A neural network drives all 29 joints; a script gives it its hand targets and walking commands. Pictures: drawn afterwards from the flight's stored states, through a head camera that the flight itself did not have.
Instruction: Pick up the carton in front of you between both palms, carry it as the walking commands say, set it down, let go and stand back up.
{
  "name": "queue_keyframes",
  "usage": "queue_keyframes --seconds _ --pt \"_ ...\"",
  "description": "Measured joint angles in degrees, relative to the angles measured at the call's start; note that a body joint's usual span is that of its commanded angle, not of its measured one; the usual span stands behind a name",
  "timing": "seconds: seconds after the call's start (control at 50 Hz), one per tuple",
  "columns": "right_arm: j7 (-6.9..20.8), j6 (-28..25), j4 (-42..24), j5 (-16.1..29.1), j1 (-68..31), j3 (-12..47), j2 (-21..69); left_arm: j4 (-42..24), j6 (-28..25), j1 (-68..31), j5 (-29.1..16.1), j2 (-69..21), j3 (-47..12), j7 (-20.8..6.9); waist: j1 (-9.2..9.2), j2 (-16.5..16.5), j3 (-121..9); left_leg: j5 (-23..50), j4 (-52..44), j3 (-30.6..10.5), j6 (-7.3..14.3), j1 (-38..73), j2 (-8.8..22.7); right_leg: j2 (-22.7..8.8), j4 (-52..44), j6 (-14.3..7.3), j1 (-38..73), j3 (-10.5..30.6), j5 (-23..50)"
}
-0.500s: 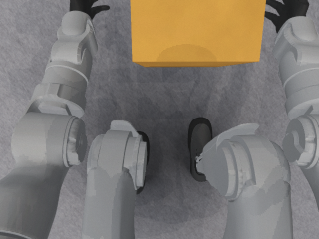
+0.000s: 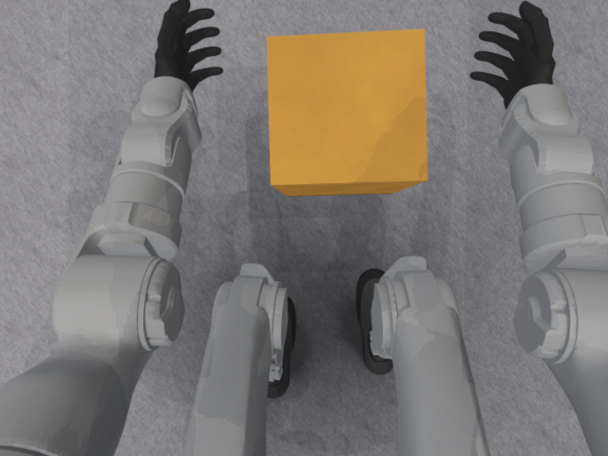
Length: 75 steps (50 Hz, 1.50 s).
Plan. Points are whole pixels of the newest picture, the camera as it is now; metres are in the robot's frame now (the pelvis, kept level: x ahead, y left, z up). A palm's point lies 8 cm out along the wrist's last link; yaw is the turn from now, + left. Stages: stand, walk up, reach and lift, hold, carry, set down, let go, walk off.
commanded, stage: set down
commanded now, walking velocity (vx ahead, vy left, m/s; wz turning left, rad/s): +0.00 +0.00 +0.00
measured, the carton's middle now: (341, 130) +0.52 -0.05 -0.33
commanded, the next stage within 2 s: let go in 0.60 s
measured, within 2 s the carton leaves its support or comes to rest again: neither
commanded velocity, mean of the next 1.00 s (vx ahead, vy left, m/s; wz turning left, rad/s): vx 0.00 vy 0.00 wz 0.00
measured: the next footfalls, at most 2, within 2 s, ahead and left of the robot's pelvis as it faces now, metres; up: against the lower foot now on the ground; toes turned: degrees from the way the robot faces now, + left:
none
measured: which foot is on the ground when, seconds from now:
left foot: down 0.00-1.00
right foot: down 0.00-1.00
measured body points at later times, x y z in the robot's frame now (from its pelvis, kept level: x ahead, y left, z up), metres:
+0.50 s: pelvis +0.02 +0.00 +0.14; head +0.32 -0.03 +0.47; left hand +0.55 +0.16 +0.03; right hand +0.52 -0.25 +0.03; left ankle +0.08 +0.10 -0.42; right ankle +0.13 -0.11 -0.42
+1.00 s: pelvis +0.08 -0.01 +0.26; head +0.32 -0.03 +0.64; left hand +0.47 +0.19 +0.14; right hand +0.44 -0.26 +0.14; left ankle +0.08 +0.10 -0.42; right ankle +0.13 -0.11 -0.42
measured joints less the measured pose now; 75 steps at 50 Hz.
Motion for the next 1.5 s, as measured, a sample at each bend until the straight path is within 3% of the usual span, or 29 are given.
queue_keyframes --seconds 0.26,0.72,0.86,0.96,1.28,1.5 --pt "1.81 2.26 -8.80 -0.99 5.59 -1.23 0.37 -8.72 1.75 6.26 0.25 0.63 0.37 -1.15 0.46 0.11 -4.07 2.96 -13.47 -1.24 -0.35 7.54 0.17 0.45 -13.31 -0.01 8.07 0.13 2.23" --pt "3.68 0.65 -8.64 -7.29 12.72 -3.84 4.58 -6.26 -0.75 13.41 6.48 -1.14 5.00 -5.36 0.82 -0.43 -7.20 12.18 -43.98 -2.74 -0.96 31.09 0.76 0.90 -42.96 -0.33 32.06 1.10 10.17" --pt "5.11 0.40 -15.03 -10.19 25.66 -0.41 5.40 -12.75 -0.78 26.05 8.71 -3.05 2.54 -5.55 1.37 -0.21 -5.79 13.97 -53.26 -3.44 -0.97 42.36 0.92 0.91 -51.82 -0.61 43.38 1.06 11.48" --pt "5.70 -1.07 -18.81 -9.30 36.41 1.96 5.68 -17.19 -2.47 37.16 7.95 -4.14 0.51 -5.76 1.17 -0.25 -5.56 14.54 -59.10 -3.94 -0.90 51.60 1.09 0.96 -57.27 -0.78 52.57 0.98 11.68" --pt "6.23 -7.15 -25.21 -5.81 66.11 8.50 7.15 -22.81 -8.60 65.72 6.80 -5.06 -4.47 -7.32 1.34 -0.44 -6.01 16.53 -74.92 -4.68 -0.02 81.01 1.72 1.19 -72.96 -0.40 82.16 1.32 13.28" --pt "7.51 -5.37 -29.89 -5.94 81.36 10.55 6.17 -28.12 -6.47 81.06 4.80 -3.14 -7.90 -8.65 1.38 -0.38 -1.37 18.25 -84.42 -4.98 0.74 104.10 1.60 0.78 -81.83 0.13 105.12 1.62 14.41"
